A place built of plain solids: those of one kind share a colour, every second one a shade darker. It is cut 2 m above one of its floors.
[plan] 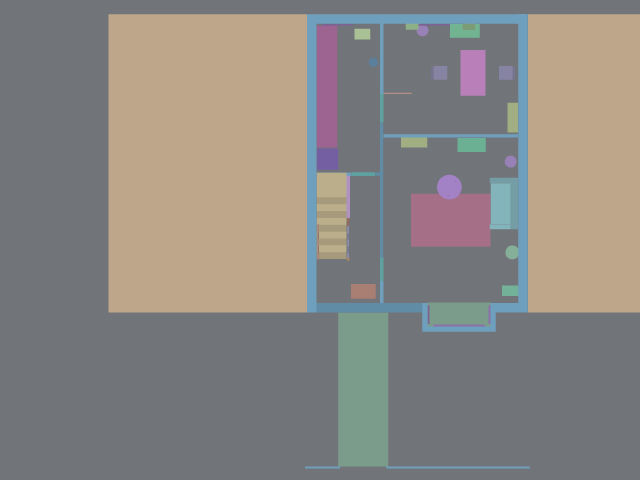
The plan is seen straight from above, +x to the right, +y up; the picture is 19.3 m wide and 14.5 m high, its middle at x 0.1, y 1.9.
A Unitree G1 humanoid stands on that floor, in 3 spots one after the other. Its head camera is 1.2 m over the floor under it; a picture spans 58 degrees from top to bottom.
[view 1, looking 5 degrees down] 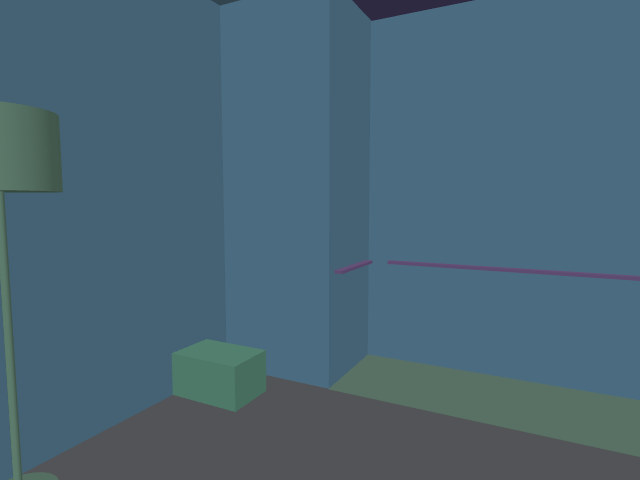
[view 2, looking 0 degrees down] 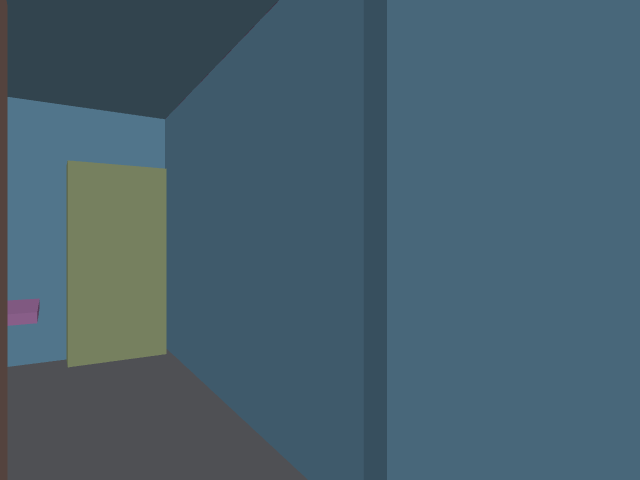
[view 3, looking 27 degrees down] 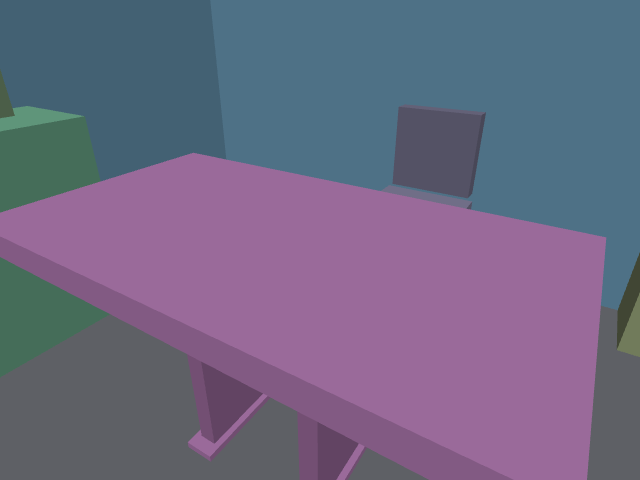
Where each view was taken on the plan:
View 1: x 4.07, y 2.45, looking -63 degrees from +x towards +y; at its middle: wall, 2.76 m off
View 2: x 1.05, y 6.19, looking -32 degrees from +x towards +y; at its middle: wall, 2.07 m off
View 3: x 3.97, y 6.35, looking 32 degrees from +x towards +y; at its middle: meeting_table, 1.01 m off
